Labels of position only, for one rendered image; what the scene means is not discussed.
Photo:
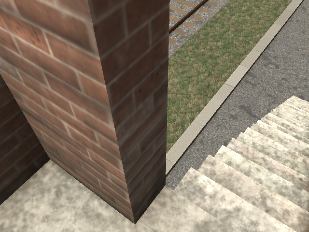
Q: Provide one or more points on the stairs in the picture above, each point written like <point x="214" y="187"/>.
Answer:
<point x="260" y="181"/>

